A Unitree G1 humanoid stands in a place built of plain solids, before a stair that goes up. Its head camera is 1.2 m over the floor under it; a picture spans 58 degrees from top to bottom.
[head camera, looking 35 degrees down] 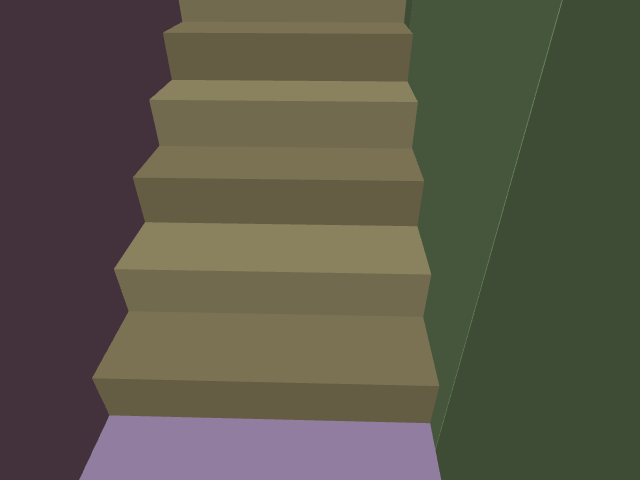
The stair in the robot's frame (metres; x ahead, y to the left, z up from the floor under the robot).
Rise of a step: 0.18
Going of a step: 0.27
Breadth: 0.98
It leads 1 degrees to the right of straight ahead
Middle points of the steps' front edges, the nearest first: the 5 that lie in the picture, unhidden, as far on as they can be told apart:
0.77 0.16 0.18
1.03 0.15 0.36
1.30 0.14 0.54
1.57 0.13 0.72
1.84 0.13 0.89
